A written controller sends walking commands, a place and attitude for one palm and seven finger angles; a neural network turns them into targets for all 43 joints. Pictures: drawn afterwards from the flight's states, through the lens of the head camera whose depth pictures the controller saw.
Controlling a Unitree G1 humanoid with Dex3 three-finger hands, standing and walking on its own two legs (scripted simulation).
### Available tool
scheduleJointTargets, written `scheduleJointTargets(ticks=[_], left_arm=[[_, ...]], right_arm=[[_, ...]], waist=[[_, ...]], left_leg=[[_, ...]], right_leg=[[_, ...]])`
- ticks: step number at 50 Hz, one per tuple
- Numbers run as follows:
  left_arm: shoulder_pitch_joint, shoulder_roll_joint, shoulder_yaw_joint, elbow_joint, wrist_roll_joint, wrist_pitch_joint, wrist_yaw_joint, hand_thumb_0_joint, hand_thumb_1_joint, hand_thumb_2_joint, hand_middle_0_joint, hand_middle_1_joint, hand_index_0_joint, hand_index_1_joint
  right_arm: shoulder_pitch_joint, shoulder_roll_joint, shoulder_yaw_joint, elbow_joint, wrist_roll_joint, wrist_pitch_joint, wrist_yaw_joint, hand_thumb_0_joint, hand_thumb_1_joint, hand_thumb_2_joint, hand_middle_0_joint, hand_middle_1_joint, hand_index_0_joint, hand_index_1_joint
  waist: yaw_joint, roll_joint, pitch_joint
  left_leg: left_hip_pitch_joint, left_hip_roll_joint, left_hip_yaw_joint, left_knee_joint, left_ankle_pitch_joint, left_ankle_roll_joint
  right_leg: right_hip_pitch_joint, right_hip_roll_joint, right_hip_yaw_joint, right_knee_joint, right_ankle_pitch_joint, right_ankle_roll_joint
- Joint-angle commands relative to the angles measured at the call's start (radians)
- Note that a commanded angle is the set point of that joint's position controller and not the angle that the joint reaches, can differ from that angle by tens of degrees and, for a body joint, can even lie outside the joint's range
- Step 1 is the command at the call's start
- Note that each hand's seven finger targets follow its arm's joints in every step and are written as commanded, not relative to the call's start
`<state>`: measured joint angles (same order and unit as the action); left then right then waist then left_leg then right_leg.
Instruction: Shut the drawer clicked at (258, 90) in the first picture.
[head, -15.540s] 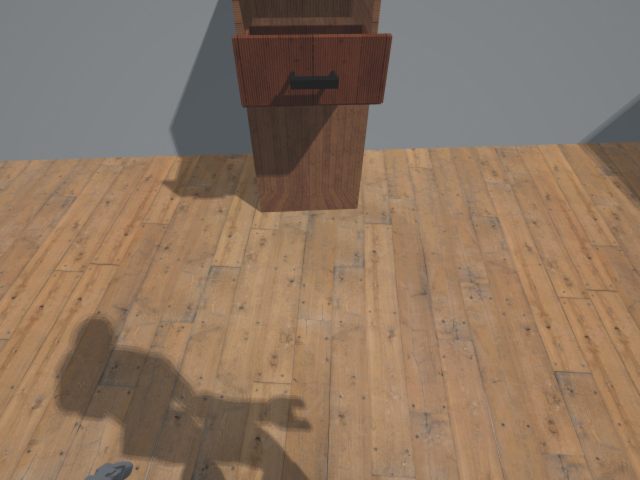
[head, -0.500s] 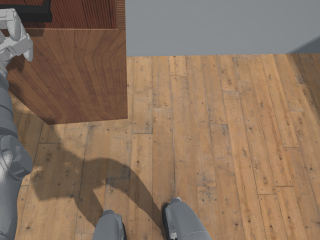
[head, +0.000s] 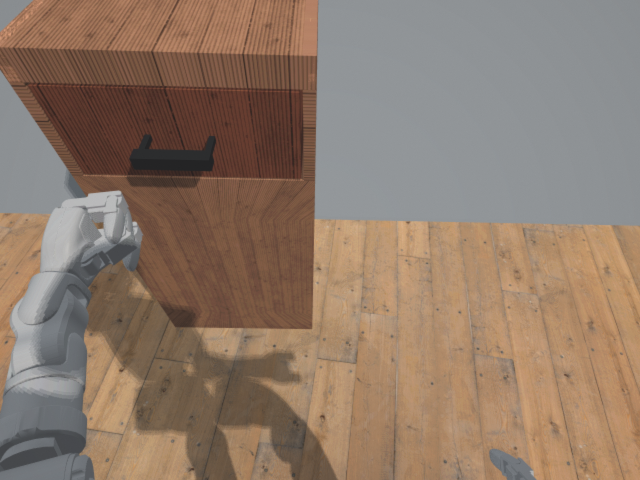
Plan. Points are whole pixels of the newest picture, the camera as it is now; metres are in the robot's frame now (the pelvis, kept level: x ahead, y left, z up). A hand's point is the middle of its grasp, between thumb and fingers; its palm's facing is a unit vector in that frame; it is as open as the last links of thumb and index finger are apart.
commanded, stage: draw the hand back to the body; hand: left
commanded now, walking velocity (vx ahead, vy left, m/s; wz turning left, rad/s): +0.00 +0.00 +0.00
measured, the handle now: (176, 150) +0.60 +0.23 +0.04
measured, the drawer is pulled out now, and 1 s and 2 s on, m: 0.00 0.00 0.00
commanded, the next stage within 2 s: step back with the hand held close in 0.96 s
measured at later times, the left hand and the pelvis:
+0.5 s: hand (37, 345) +0.23 +0.24 +0.16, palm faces +0.37 -0.88 -0.29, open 3.2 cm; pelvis -0.03 -0.01 +0.03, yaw +1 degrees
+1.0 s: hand out of the picture +0.13 +0.24 +0.19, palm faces +0.46 -0.80 -0.39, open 3.2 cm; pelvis -0.04 -0.01 +0.04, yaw +1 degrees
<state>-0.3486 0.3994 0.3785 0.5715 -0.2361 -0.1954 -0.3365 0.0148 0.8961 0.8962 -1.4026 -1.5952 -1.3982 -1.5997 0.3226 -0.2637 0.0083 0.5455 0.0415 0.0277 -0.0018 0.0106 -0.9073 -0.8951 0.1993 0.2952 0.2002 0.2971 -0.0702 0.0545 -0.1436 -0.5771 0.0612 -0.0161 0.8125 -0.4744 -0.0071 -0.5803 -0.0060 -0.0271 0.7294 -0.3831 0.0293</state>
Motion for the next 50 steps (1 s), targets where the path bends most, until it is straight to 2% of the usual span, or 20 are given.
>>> scheduleJointTargets(ticks=[1,4,5,6,8,9,10,11,12,13,15,21,28,31,35,39,42,44,47,50], left_arm=[[-0.215,0.212,0.022,-0.343,-0.050,-0.036,-0.029,0.000,0.900,0.900,-1.400,-1.600,-1.400,-1.600],[-0.172,0.196,0.031,-0.400,-0.069,-0.032,-0.018,0.000,0.900,0.900,-1.400,-1.600,-1.400,-1.600],[-0.163,0.288,0.006,-0.480,0.095,-0.014,0.139,0.000,0.900,0.900,-1.400,-1.600,-1.400,-1.600],[-0.075,0.186,-0.033,-0.487,0.107,0.014,0.218,0.000,0.900,0.900,-1.400,-1.600,-1.400,-1.600],[0.012,0.119,-0.084,-0.551,0.124,0.050,0.286,0.000,0.900,0.900,-1.400,-1.600,-1.400,-1.600],[0.048,0.126,-0.072,-0.565,0.134,0.062,0.316,0.000,0.900,0.900,-1.400,-1.600,-1.400,-1.600],[0.053,0.139,-0.062,-0.591,0.142,0.069,0.342,0.000,0.900,0.900,-1.400,-1.600,-1.400,-1.600],[0.042,0.136,-0.067,-0.636,0.149,0.072,0.362,0.000,0.900,0.900,-1.400,-1.600,-1.400,-1.600],[0.052,0.137,-0.063,-0.659,0.154,0.073,0.383,0.000,0.900,0.900,-1.400,-1.600,-1.400,-1.600],[0.057,0.161,-0.048,-0.696,0.157,0.072,0.397,0.000,0.900,0.900,-1.400,-1.600,-1.400,-1.600],[0.078,0.132,-0.072,-0.757,0.168,0.069,0.420,0.000,0.900,0.900,-1.400,-1.600,-1.400,-1.600],[0.207,0.089,-0.095,-0.835,0.177,0.069,0.444,0.000,0.900,0.900,-1.400,-1.600,-1.400,-1.600],[0.509,0.106,-0.024,-1.000,0.175,0.050,0.436,0.000,0.900,0.900,-1.400,-1.600,-1.400,-1.600],[0.594,0.099,-0.007,-1.080,0.173,0.044,0.433,0.000,0.900,0.900,-1.400,-1.600,-1.400,-1.600],[0.679,0.108,0.016,-1.190,0.181,0.030,0.439,0.000,0.900,0.900,-1.400,-1.600,-1.400,-1.600],[0.798,0.103,0.029,-1.275,0.185,0.019,0.447,0.000,0.900,0.900,-1.400,-1.600,-1.400,-1.600],[0.760,0.069,-0.001,-1.207,0.192,0.027,0.451,0.000,0.900,0.900,-1.400,-1.600,-1.400,-1.600],[0.716,0.062,-0.012,-1.175,0.195,0.030,0.454,0.000,0.900,0.900,-1.400,-1.600,-1.400,-1.600],[0.707,0.075,0.005,-1.165,0.197,0.023,0.460,0.000,0.900,0.900,-1.400,-1.600,-1.400,-1.600],[0.724,0.077,0.007,-1.218,0.201,0.013,0.463,0.000,0.900,0.900,-1.400,-1.600,-1.400,-1.600]], right_arm=[[0.043,-0.131,-0.045,-0.111,0.003,-0.068,-0.022,0.000,-0.900,-0.900,0.200,0.300,0.200,0.300],[-0.029,-0.121,-0.030,-0.134,0.009,-0.090,-0.033,0.000,-0.900,-0.900,0.200,0.300,0.200,0.300],[-0.087,-0.118,-0.040,-0.127,0.000,-0.080,-0.041,0.000,-0.900,-0.900,0.200,0.300,0.200,0.300],[-0.095,-0.105,-0.040,-0.139,-0.004,-0.082,-0.047,0.000,-0.900,-0.900,0.200,0.300,0.200,0.300],[-0.113,-0.105,-0.038,-0.138,0.000,-0.086,-0.055,0.000,-0.900,-0.900,0.200,0.300,0.200,0.300],[-0.122,-0.100,-0.036,-0.131,-0.001,-0.083,-0.060,0.000,-0.900,-0.900,0.200,0.300,0.200,0.300],[-0.137,-0.099,-0.031,-0.131,-0.003,-0.079,-0.064,0.000,-0.900,-0.900,0.200,0.300,0.200,0.300],[-0.156,-0.095,-0.027,-0.131,-0.005,-0.082,-0.068,0.000,-0.900,-0.900,0.200,0.300,0.200,0.300],[-0.172,-0.090,-0.022,-0.129,-0.007,-0.087,-0.073,0.000,-0.900,-0.900,0.200,0.300,0.200,0.300],[-0.188,-0.094,-0.019,-0.122,-0.009,-0.091,-0.080,0.000,-0.900,-0.900,0.200,0.300,0.200,0.300],[-0.209,-0.082,-0.009,-0.119,-0.011,-0.106,-0.088,0.000,-0.900,-0.900,0.200,0.300,0.200,0.300],[-0.248,-0.072,0.004,-0.090,-0.020,-0.145,-0.097,0.000,-0.900,-0.900,0.200,0.300,0.200,0.300],[-0.263,-0.066,-0.003,-0.083,-0.039,-0.174,-0.081,0.000,-0.900,-0.900,0.200,0.300,0.200,0.300],[-0.272,-0.056,-0.007,-0.088,-0.041,-0.179,-0.077,0.000,-0.900,-0.900,0.200,0.300,0.200,0.300],[-0.270,-0.049,-0.011,-0.092,-0.045,-0.204,-0.082,0.000,-0.900,-0.900,0.200,0.300,0.200,0.300],[-0.260,-0.045,-0.016,-0.097,-0.047,-0.233,-0.090,0.000,-0.900,-0.900,0.200,0.300,0.200,0.300],[-0.247,-0.050,-0.018,-0.071,-0.048,-0.238,-0.096,0.000,-0.900,-0.900,0.200,0.300,0.200,0.300],[-0.241,-0.055,-0.020,-0.064,-0.046,-0.239,-0.104,0.000,-0.900,-0.900,0.200,0.300,0.200,0.300],[-0.241,-0.053,-0.022,-0.063,-0.049,-0.242,-0.112,0.000,-0.900,-0.900,0.200,0.300,0.200,0.300],[-0.248,-0.047,-0.019,-0.065,-0.054,-0.254,-0.111,0.000,-0.900,-0.900,0.200,0.300,0.200,0.300]], waist=[[-0.001,0.047,-0.323],[0.012,0.024,-0.244],[0.066,0.013,-0.194],[0.042,-0.006,-0.143],[0.052,-0.010,-0.137],[0.059,0.004,-0.148],[0.062,-0.022,-0.141],[0.061,0.003,-0.138],[0.064,-0.032,-0.114],[0.070,-0.028,-0.106],[0.076,0.028,-0.090],[0.091,0.030,0.034],[0.128,-0.011,0.045],[0.129,-0.037,0.082],[0.134,0.029,0.114],[0.138,-0.010,0.127],[0.120,-0.045,0.202],[0.112,-0.032,0.246],[0.124,-0.043,0.197],[0.137,0.025,0.123]], left_leg=[[0.260,-0.032,0.021,-0.080,0.747,0.026],[0.240,-0.044,0.023,-0.131,0.576,0.024],[0.254,-0.064,0.030,-0.167,0.575,0.031],[0.267,-0.054,0.034,-0.197,0.542,0.026],[0.299,-0.049,0.036,-0.218,0.565,0.024],[0.323,-0.049,0.041,-0.229,0.567,0.023],[0.321,-0.051,0.040,-0.251,0.521,0.022],[0.335,-0.055,0.046,-0.270,0.476,0.023],[0.334,-0.055,0.042,-0.291,0.443,0.024],[0.342,-0.056,0.043,-0.308,0.429,0.028],[0.385,-0.057,0.040,-0.343,0.418,0.025],[0.420,-0.055,0.032,-0.425,0.342,0.024],[0.447,-0.053,0.036,-0.455,0.415,0.024],[0.443,-0.051,0.042,-0.460,0.395,0.026],[0.458,-0.055,0.049,-0.464,0.347,0.025],[0.471,-0.055,0.049,-0.456,0.349,0.027],[0.460,-0.056,0.052,-0.458,0.303,0.030],[0.457,-0.057,0.051,-0.464,0.259,0.030],[0.474,-0.061,0.048,-0.464,0.255,0.036],[0.497,-0.063,0.044,-0.465,0.297,0.031]], right_leg=[[0.277,0.028,-0.033,-0.029,0.660,-0.033],[0.284,0.028,-0.037,-0.056,0.541,-0.040],[0.296,-0.003,-0.015,-0.116,0.467,-0.049],[0.280,-0.001,-0.025,-0.135,0.443,-0.047],[0.308,0.002,-0.026,-0.152,0.453,-0.046],[0.339,0.001,-0.026,-0.159,0.464,-0.046],[0.362,0.002,-0.030,-0.172,0.440,-0.047],[0.376,-0.001,-0.024,-0.187,0.419,-0.048],[0.389,-0.001,-0.029,-0.200,0.396,-0.049],[0.407,0.001,-0.024,-0.219,0.384,-0.050],[0.417,0.000,-0.026,-0.239,0.349,-0.052],[0.442,0.006,-0.028,-0.316,0.256,-0.051],[0.528,0.008,-0.024,-0.353,0.318,-0.048],[0.520,0.006,-0.021,-0.370,0.297,-0.041],[0.496,0.008,-0.011,-0.405,0.236,-0.041],[0.488,0.014,-0.009,-0.421,0.230,-0.040],[0.436,0.013,-0.008,-0.445,0.170,-0.034],[0.405,0.010,-0.005,-0.464,0.114,-0.032],[0.430,0.005,-0.004,-0.454,0.103,-0.033],[0.480,0.002,-0.003,-0.431,0.157,-0.038]])
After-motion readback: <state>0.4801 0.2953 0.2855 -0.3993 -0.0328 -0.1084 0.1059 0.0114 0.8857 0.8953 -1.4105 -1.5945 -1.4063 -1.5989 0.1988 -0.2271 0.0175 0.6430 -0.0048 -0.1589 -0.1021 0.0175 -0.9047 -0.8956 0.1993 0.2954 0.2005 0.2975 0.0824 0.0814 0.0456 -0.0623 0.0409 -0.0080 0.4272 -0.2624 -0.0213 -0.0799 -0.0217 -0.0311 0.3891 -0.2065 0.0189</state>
